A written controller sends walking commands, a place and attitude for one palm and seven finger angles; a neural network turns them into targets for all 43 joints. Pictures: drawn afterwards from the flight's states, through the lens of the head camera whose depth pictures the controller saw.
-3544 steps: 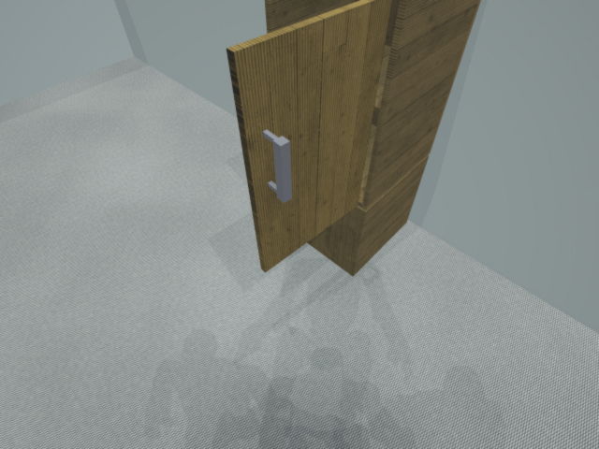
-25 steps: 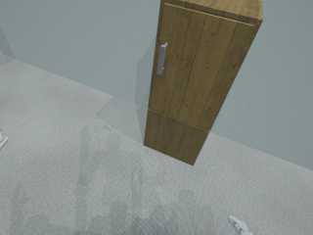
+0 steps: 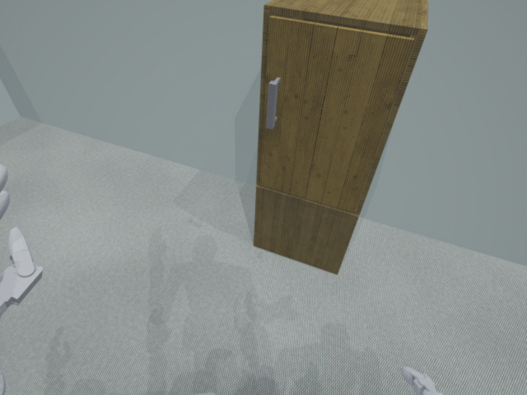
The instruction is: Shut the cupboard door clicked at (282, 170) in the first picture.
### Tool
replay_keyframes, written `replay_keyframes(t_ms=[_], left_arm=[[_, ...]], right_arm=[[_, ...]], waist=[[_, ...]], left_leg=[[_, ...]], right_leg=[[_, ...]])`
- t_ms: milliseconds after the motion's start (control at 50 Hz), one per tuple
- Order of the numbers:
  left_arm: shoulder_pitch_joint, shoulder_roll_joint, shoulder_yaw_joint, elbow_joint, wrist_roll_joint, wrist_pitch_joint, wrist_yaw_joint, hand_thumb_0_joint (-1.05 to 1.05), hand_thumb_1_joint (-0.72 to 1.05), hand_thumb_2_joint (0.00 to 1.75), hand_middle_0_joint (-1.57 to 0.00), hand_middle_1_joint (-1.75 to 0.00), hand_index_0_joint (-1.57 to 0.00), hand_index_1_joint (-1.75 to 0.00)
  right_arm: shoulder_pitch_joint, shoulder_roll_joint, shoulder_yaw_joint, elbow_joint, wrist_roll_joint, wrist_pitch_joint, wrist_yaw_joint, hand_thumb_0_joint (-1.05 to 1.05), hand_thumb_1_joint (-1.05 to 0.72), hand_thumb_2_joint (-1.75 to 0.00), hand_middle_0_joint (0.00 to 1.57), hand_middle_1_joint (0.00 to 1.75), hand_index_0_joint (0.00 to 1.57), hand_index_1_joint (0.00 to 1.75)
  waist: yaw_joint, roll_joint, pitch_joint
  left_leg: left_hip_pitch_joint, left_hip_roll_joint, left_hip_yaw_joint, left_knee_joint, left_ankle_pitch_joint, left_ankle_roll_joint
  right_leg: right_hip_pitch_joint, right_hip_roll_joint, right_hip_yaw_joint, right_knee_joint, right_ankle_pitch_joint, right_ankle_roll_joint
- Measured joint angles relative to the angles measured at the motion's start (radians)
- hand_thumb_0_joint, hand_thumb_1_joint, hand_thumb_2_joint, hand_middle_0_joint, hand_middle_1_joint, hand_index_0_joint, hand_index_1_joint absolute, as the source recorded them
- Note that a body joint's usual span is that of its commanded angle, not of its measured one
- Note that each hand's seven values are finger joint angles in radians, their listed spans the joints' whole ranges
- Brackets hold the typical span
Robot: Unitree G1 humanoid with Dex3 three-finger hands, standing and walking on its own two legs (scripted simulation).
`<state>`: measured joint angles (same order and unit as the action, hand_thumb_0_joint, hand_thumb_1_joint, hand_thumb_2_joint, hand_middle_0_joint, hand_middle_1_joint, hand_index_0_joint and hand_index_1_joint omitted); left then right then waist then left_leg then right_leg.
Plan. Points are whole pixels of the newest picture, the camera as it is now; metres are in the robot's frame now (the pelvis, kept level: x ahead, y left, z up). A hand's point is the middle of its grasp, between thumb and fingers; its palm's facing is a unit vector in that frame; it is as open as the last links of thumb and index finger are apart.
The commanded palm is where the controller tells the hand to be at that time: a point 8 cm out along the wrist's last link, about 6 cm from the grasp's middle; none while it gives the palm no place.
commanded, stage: let the arm hang, fingers relaxed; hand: left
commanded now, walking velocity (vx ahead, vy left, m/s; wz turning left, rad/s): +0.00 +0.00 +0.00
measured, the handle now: (274, 103) +0.92 +0.04 +0.03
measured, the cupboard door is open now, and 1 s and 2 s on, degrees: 0 0 0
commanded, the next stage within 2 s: look to check the result in 1.18 s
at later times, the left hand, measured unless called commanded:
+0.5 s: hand out of the picture +0.04 +0.22 -0.17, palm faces +0.09 -0.97 -0.21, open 6.9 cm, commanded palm none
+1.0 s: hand out of the picture -0.01 +0.21 -0.17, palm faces +0.06 -0.99 -0.16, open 7.4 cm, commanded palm none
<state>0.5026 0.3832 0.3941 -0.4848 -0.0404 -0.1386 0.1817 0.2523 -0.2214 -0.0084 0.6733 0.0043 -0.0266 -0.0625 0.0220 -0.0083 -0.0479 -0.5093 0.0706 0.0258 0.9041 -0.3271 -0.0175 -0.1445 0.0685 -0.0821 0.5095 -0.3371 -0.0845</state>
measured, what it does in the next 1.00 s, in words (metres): steps on the spot: left foot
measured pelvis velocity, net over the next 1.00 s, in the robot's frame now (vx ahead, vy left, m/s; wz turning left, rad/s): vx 0.03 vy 0.06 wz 0.03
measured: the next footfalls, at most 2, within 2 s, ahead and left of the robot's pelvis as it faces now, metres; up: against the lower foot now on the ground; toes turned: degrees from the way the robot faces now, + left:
left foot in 0.10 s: +0.10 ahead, +0.16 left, +0.00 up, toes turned +6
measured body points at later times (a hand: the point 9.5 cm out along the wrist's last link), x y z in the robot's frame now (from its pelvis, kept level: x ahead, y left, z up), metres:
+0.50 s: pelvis +0.02 +0.03 +0.01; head +0.04 +0.04 +0.45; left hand +0.04 +0.27 -0.15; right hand +0.05 -0.20 -0.15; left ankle +0.06 +0.15 -0.73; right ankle +0.00 -0.08 -0.73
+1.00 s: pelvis +0.03 +0.06 +0.01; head +0.02 +0.06 +0.46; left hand -0.01 +0.26 -0.15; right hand +0.02 -0.16 -0.15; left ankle +0.06 +0.15 -0.73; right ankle +0.00 -0.08 -0.73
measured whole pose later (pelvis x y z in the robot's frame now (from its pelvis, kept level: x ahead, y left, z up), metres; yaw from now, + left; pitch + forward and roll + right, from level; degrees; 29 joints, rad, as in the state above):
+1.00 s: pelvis +0.03 +0.06 +0.01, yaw +2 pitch -2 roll +0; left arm 0.33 0.12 0.00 1.16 0.02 0.01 0.03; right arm 0.29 -0.13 0.00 1.14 -0.01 0.01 -0.03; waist -0.01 -0.01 0.02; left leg -0.20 -0.01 0.08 0.38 -0.16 0.03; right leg -0.10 -0.03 0.02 0.40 -0.26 0.02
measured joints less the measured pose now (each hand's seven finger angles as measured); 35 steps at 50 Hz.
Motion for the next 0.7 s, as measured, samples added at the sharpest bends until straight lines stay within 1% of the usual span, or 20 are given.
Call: replay_keyframes(t_ms=[40, 80, 100, 120, 160, 180, 200, 220, 240, 260, 300, 340, 360, 380, 400, 420, 460, 500, 560, 700], left_arm=[[-0.013, -0.023, -0.019, 0.002, 0.004, -0.01, 0.003, 0.02, 0.89, 0.9, -0.21, -0.31, -0.21, -0.3], [-0.018, -0.023, -0.024, -0.011, 0.006, -0.02, 0.003, 0.02, 0.89, 0.9, -0.21, -0.31, -0.21, -0.3], [-0.039, -0.02, -0.039, 0.026, 0.028, -0.04, -0.013, 0.01, 0.89, 0.9, -0.21, -0.31, -0.21, -0.3], [-0.078, -0.018, -0.07, 0.104, 0.044, -0.034, -0.044, 0.01, 0.89, 0.9, -0.21, -0.31, -0.21, -0.3], [-0.166, -0.03, -0.147, 0.33, 0.059, 0.042, -0.097, 0.0, 0.9, 0.9, -0.2, -0.3, -0.2, -0.3], [-0.204, -0.044, -0.185, 0.461, 0.062, 0.087, -0.118, 0.0, 0.9, 0.9, -0.2, -0.3, -0.2, -0.3], [-0.239, -0.06, -0.223, 0.593, 0.062, 0.128, -0.135, 0.0, 0.9, 0.9, -0.2, -0.3, -0.2, -0.29], [-0.267, -0.077, -0.26, 0.718, 0.061, 0.16, -0.15, 0.0, 0.91, 0.9, -0.19, -0.3, -0.2, -0.29], [-0.285, -0.092, -0.297, 0.829, 0.061, 0.182, -0.162, 0.0, 0.91, 0.9, -0.19, -0.3, -0.19, -0.29], [-0.296, -0.115, -0.331, 0.933, 0.061, 0.195, -0.171, 0.01, 0.91, 0.9, -0.19, -0.3, -0.19, -0.29], [-0.286, -0.172, -0.394, 1.111, 0.061, 0.209, -0.185, 0.01, 0.91, 0.9, -0.19, -0.3, -0.19, -0.29], [-0.256, -0.228, -0.434, 1.243, 0.061, 0.209, -0.191, 0.01, 0.91, 0.9, -0.2, -0.3, -0.2, -0.29], [-0.246, -0.248, -0.407, 1.276, 0.041, 0.191, -0.175, -0.01, 0.94, 0.9, -0.2, -0.3, -0.2, -0.29], [-0.245, -0.249, -0.387, 1.3, 0.036, 0.172, -0.162, -0.03, 0.98, 0.89, -0.21, -0.3, -0.21, -0.3], [-0.248, -0.239, -0.377, 1.326, 0.04, 0.161, -0.157, -0.05, 1.0, 0.89, -0.21, -0.31, -0.21, -0.3], [-0.249, -0.228, -0.373, 1.355, 0.044, 0.156, -0.154, -0.06, 1.01, 0.89, -0.21, -0.31, -0.21, -0.3], [-0.244, -0.211, -0.372, 1.411, 0.049, 0.155, -0.153, -0.06, 1.01, 0.89, -0.21, -0.31, -0.21, -0.3], [-0.232, -0.199, -0.375, 1.466, 0.05, 0.157, -0.154, -0.05, 1.0, 0.89, -0.21, -0.3, -0.21, -0.3], [-0.213, -0.191, -0.38, 1.536, 0.051, 0.16, -0.155, -0.03, 0.97, 0.9, -0.2, -0.3, -0.2, -0.29], [-0.182, -0.202, -0.391, 1.63, 0.052, 0.157, -0.154, 0.0, 0.93, 0.9, -0.2, -0.3, -0.2, -0.29]], right_arm=[[0.026, -0.009, -0.004, 0.01, -0.002, -0.008, -0.014, 0.01, -0.91, -0.9, 0.2, 0.3, 0.2, 0.3], [0.043, -0.017, -0.008, 0.014, -0.004, -0.019, -0.024, 0.01, -0.91, -0.9, 0.2, 0.3, 0.2, 0.3], [0.051, -0.034, -0.016, 0.022, -0.008, -0.043, -0.003, 0.01, -0.91, -0.9, 0.2, 0.3, 0.2, 0.3], [0.051, -0.056, -0.02, 0.032, -0.009, -0.048, 0.021, 0.01, -0.91, -0.9, 0.2, 0.3, 0.2, 0.3], [0.021, -0.084, -0.016, 0.055, -0.022, -0.019, 0.048, 0.01, -0.91, -0.9, 0.2, 0.3, 0.2, 0.3], [0.004, -0.089, -0.008, 0.063, -0.03, -0.005, 0.052, 0.01, -0.91, -0.9, 0.2, 0.3, 0.2, 0.3], [-0.01, -0.089, 0.0, 0.066, -0.038, 0.005, 0.054, 0.01, -0.91, -0.9, 0.2, 0.3, 0.2, 0.3], [-0.023, -0.083, 0.008, 0.069, -0.042, 0.014, 0.056, 0.01, -0.91, -0.9, 0.2, 0.3, 0.2, 0.3], [-0.032, -0.072, 0.018, 0.074, -0.042, 0.021, 0.057, 0.01, -0.91, -0.9, 0.2, 0.3, 0.2, 0.3], [-0.041, -0.061, 0.025, 0.085, -0.038, 0.029, 0.06, 0.01, -0.91, -0.9, 0.2, 0.3, 0.2, 0.3], [-0.042, -0.033, 0.03, 0.122, -0.033, 0.048, 0.065, 0.01, -0.91, -0.9, 0.2, 0.3, 0.2, 0.3], [-0.031, -0.005, 0.032, 0.167, -0.034, 0.065, 0.068, 0.01, -0.91, -0.9, 0.2, 0.3, 0.2, 0.3], [-0.02, 0.008, 0.031, 0.189, -0.033, 0.068, 0.067, 0.0, -0.91, -0.9, 0.2, 0.3, 0.2, 0.3], [-0.008, 0.021, 0.031, 0.213, -0.031, 0.067, 0.065, 0.0, -0.91, -0.9, 0.2, 0.3, 0.2, 0.3], [-0.001, 0.035, 0.029, 0.243, -0.031, 0.066, 0.062, 0.0, -0.91, -0.9, 0.2, 0.3, 0.2, 0.3], [0.004, 0.044, 0.024, 0.273, -0.032, 0.066, 0.054, 0.0, -0.92, -0.9, 0.2, 0.3, 0.2, 0.3], [0.012, 0.049, 0.019, 0.322, -0.028, 0.065, 0.049, 0.0, -0.93, -0.9, 0.2, 0.3, 0.2, 0.3], [0.016, 0.049, 0.016, 0.356, -0.024, 0.063, 0.045, 0.0, -0.93, -0.9, 0.2, 0.3, 0.2, 0.3], [0.016, 0.047, 0.012, 0.39, -0.019, 0.057, 0.04, 0.0, -0.93, -0.9, 0.2, 0.3, 0.2, 0.3], [0.013, 0.055, 0.012, 0.438, -0.013, 0.047, 0.037, 0.0, -0.92, -0.9, 0.2, 0.3, 0.2, 0.3]], waist=[[-0.009, -0.008, 0.005], [-0.021, -0.009, 0.014], [-0.024, 0.007, 0.008], [-0.027, 0.024, 0.001], [-0.031, 0.039, 0.004], [-0.041, 0.047, 0.009], [-0.054, 0.054, 0.019], [-0.066, 0.056, 0.031], [-0.074, 0.047, 0.043], [-0.081, 0.047, 0.058], [-0.095, 0.045, 0.07], [-0.09, 0.034, 0.077], [-0.082, 0.031, 0.08], [-0.07, 0.027, 0.086], [-0.058, 0.018, 0.094], [-0.047, 0.009, 0.098], [-0.033, 0.001, 0.098], [-0.029, 0.0, 0.096], [-0.029, 0.004, 0.094], [-0.03, 0.01, 0.085]], left_leg=[[0.047, 0.013, 0.005, -0.082, 0.019, 0.006], [0.115, 0.018, 0.011, -0.198, 0.053, 0.012], [0.132, 0.023, 0.011, -0.239, 0.147, 0.02], [0.121, 0.016, 0.01, -0.242, 0.137, 0.018], [0.086, -0.012, 0.023, -0.204, 0.07, 0.016], [0.075, -0.024, 0.028, -0.197, 0.058, 0.019], [0.07, -0.035, 0.03, -0.199, 0.057, 0.021], [0.071, -0.043, 0.032, -0.205, 0.065, 0.019], [0.073, -0.052, 0.037, -0.209, 0.071, 0.017], [0.08, -0.052, 0.037, -0.212, 0.074, 0.015], [0.104, -0.053, 0.025, -0.236, 0.057, 0.01], [0.123, -0.052, 0.012, -0.253, 0.02, 0.008], [0.133, -0.048, 0.0, -0.272, 0.04, 0.008], [0.145, -0.043, -0.011, -0.303, 0.1, 0.008], [0.156, -0.042, -0.015, -0.323, 0.133, 0.006], [0.169, -0.042, -0.014, -0.34, 0.136, 0.005], [0.194, -0.04, -0.01, -0.375, 0.13, 0.005], [0.218, -0.04, -0.003, -0.407, 0.135, 0.009], [0.249, -0.043, 0.009, -0.446, 0.148, 0.015], [0.292, -0.056, 0.031, -0.501, 0.168, 0.03]], right_leg=[[0.009, -0.015, -0.008, 0.012, -0.016, 0.01], [0.011, -0.027, -0.019, 0.036, -0.04, 0.021], [-0.015, -0.033, -0.034, 0.076, -0.056, 0.032], [-0.06, -0.046, -0.04, 0.142, -0.075, 0.047], [-0.148, -0.073, -0.001, 0.277, -0.142, 0.075], [-0.183, -0.077, 0.026, 0.326, -0.182, 0.084], [-0.203, -0.079, 0.046, 0.342, -0.196, 0.09], [-0.204, -0.081, 0.061, 0.311, -0.172, 0.094], [-0.192, -0.087, 0.074, 0.247, -0.103, 0.094], [-0.186, -0.086, 0.076, 0.232, -0.056, 0.087], [-0.163, -0.082, 0.066, 0.213, -0.052, 0.069], [-0.132, -0.074, 0.06, 0.163, -0.046, 0.06], [-0.119, -0.065, 0.053, 0.135, -0.037, 0.057], [-0.106, -0.057, 0.045, 0.112, -0.027, 0.056], [-0.093, -0.055, 0.041, 0.092, -0.018, 0.056], [-0.079, -0.054, 0.042, 0.07, -0.009, 0.057], [-0.051, -0.053, 0.046, 0.021, 0.013, 0.062], [-0.026, -0.053, 0.053, -0.022, 0.033, 0.066], [0.004, -0.056, 0.064, -0.069, 0.055, 0.073], [0.039, -0.07, 0.084, -0.118, 0.077, 0.088]])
